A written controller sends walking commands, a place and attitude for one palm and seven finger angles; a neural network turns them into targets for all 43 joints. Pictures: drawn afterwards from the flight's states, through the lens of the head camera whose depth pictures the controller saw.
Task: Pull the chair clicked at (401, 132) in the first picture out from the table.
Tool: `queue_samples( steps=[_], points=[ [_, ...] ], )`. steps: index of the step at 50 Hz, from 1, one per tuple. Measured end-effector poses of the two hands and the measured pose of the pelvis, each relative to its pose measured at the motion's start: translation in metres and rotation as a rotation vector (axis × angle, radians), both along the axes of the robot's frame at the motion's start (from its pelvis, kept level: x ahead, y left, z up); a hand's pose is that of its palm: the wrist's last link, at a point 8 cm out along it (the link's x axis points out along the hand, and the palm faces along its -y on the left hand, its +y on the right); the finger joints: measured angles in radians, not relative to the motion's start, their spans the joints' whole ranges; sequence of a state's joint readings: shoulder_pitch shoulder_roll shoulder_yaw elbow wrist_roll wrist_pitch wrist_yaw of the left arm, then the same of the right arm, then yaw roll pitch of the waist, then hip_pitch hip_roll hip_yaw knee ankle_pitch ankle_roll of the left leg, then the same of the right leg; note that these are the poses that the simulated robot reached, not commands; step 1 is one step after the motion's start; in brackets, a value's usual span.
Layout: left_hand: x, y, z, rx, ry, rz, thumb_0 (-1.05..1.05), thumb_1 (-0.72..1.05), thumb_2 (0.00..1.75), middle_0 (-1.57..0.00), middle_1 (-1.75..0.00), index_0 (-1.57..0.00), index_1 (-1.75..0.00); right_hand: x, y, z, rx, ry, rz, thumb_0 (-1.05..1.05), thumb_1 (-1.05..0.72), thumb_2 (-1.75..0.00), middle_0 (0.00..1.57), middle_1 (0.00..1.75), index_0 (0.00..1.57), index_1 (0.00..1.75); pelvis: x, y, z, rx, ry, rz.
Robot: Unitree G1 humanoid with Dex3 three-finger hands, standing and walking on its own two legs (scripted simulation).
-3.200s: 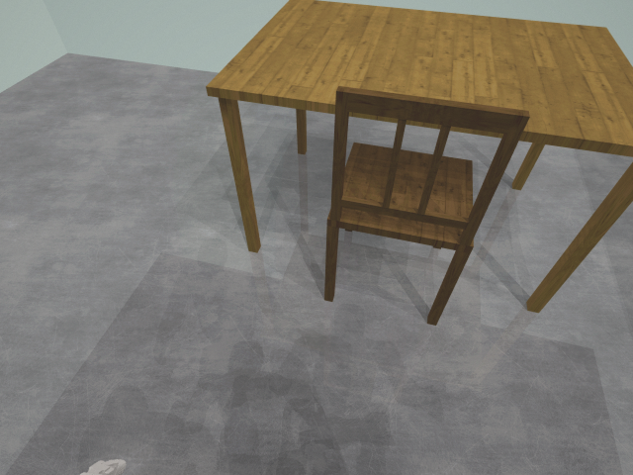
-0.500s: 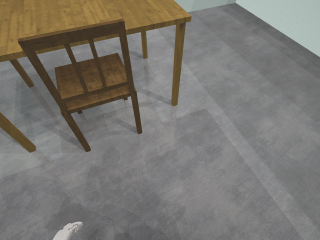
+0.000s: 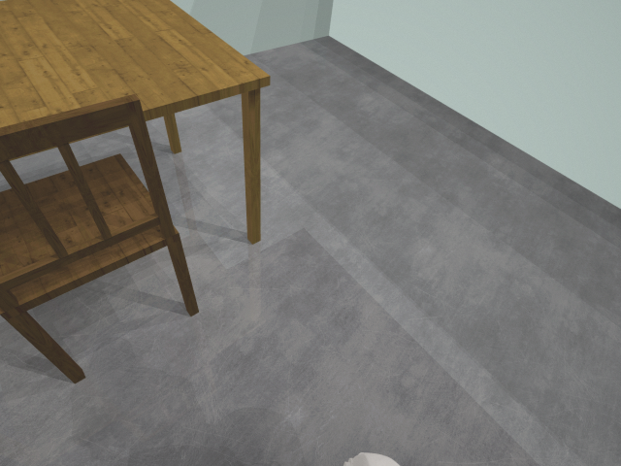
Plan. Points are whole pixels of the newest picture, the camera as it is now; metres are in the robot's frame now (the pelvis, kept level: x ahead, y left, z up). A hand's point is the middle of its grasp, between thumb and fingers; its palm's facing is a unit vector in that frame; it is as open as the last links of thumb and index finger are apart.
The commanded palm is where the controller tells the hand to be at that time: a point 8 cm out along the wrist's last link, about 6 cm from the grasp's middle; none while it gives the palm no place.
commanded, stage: walk to a spot facing it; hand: left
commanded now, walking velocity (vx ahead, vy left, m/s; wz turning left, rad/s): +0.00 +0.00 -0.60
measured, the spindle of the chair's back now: (35, 212) +0.54 +0.58 -0.12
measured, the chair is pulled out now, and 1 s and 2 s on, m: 0.00 0.00 0.00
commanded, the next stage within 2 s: turn to face it in 0.18 s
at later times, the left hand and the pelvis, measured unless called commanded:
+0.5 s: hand (238, 402) +0.24 +0.12 -0.16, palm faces -0.18 -0.96 -0.21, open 7.4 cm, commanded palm none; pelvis +0.08 -0.03 -0.01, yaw -10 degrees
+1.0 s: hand out of the picture +0.12 +0.22 -0.17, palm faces +0.16 -0.95 -0.27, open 7.4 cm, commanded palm none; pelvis +0.09 +0.00 +0.00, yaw +6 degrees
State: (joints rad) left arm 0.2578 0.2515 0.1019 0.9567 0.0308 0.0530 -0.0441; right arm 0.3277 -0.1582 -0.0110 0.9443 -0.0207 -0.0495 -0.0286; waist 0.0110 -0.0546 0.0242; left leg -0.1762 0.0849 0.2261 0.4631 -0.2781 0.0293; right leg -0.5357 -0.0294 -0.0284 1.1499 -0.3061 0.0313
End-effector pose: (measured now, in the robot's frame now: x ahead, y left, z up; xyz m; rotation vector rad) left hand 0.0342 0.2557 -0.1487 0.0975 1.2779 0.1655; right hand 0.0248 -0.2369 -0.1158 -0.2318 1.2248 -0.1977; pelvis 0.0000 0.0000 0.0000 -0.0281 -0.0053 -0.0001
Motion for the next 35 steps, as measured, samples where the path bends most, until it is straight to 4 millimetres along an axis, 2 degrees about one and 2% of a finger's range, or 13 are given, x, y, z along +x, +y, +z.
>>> queue_samples(
  steps=[5,11,14,17,22,27,30,35],
  points=[
    [0.059,-0.011,0.004,-0.004,-0.021,-0.09,0.0,0.91,0.9,-0.2,-0.3,-0.19,-0.3,-0.03,0.012,-0.008,0.04,0.108,-0.118,0.01,-0.9,-0.9,0.2,0.3,0.2,0.3,0.019,0.001,0.001,0.0,-0.002,-0.062],
    [0.141,-0.046,0.003,0.006,-0.07,-0.237,0.0,0.91,0.9,-0.2,-0.3,-0.19,-0.3,-0.056,0.01,-0.028,0.089,0.203,-0.266,0.01,-0.9,-0.9,0.2,0.3,0.2,0.3,0.043,-0.011,-0.01,0.02,-0.006,-0.146],
    [0.183,-0.068,0.0,0.025,-0.143,-0.303,0.0,0.9,0.9,-0.2,-0.3,-0.2,-0.3,-0.061,0.0,-0.045,0.115,0.231,-0.322,0.01,-0.9,-0.9,0.2,0.3,0.2,0.3,0.057,-0.024,-0.024,0.03,-0.008,-0.174],
    [0.206,-0.081,0.002,0.043,-0.21,-0.319,0.0,0.9,0.9,-0.2,-0.3,-0.2,-0.3,-0.05,-0.015,-0.054,0.111,0.232,-0.341,0.01,-0.9,-0.9,0.2,0.3,0.2,0.3,0.063,-0.031,-0.029,0.021,-0.02,-0.189],
    [0.21,-0.087,0.013,0.059,-0.205,-0.317,0.0,0.9,0.9,-0.2,-0.3,-0.2,-0.3,-0.001,-0.032,-0.045,0.08,0.121,-0.316,0.01,-0.91,-0.9,0.2,0.3,0.2,0.3,0.075,-0.034,-0.018,0.013,-0.025,-0.191],
    [0.2,-0.085,0.011,0.018,-0.194,-0.261,0.0,0.9,0.9,-0.2,-0.3,-0.2,-0.3,0.04,-0.029,-0.033,0.075,0.051,-0.251,0.01,-0.91,-0.9,0.2,0.3,0.2,0.3,0.087,-0.03,-0.012,0.003,-0.023,-0.144],
    [0.187,-0.075,0.002,-0.011,-0.182,-0.193,0.0,0.9,0.9,-0.2,-0.3,-0.2,-0.3,0.06,-0.02,-0.028,0.067,0.048,-0.192,0.01,-0.91,-0.9,0.2,0.3,0.2,0.3,0.092,-0.023,-0.013,-0.008,-0.025,-0.103],
    [0.15,-0.042,-0.021,-0.024,-0.098,-0.072,0.0,0.9,0.9,-0.21,-0.3,-0.2,-0.3,0.089,-0.005,-0.026,0.036,0.035,-0.1,0.01,-0.91,-0.9,0.2,0.3,0.2,0.3,0.097,-0.006,-0.021,-0.013,-0.015,-0.044]
  ],
)
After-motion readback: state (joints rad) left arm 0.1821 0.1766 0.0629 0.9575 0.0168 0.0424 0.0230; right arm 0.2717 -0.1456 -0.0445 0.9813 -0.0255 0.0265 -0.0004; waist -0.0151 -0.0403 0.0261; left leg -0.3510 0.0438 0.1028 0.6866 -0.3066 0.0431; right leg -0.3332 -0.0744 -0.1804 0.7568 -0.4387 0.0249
